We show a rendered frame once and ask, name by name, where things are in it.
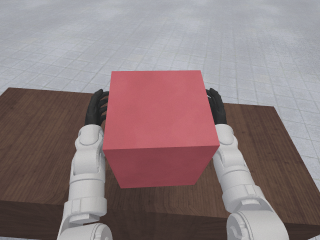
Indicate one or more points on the right robot upper arm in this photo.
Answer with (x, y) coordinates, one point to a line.
(255, 225)

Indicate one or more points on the left robot hand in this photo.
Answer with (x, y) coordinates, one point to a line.
(94, 111)

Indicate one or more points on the carton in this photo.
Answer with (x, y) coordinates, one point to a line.
(159, 128)

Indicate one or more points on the right robot forearm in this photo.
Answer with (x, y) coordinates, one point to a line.
(239, 190)

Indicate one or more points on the pedestal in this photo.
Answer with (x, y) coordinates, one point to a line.
(38, 130)

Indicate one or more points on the right robot hand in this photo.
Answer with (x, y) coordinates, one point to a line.
(216, 106)

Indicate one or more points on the left robot upper arm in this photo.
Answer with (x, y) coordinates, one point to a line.
(96, 231)

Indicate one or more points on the left robot forearm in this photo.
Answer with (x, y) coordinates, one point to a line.
(86, 200)

